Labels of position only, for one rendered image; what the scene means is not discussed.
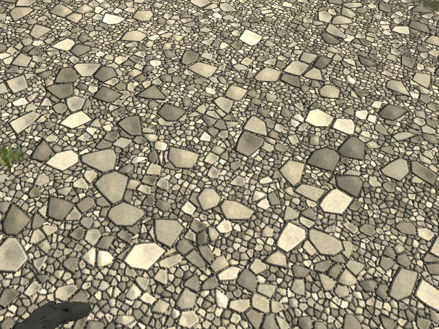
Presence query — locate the left robot hand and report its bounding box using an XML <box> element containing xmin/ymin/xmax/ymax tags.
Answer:
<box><xmin>10</xmin><ymin>301</ymin><xmax>91</xmax><ymax>329</ymax></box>

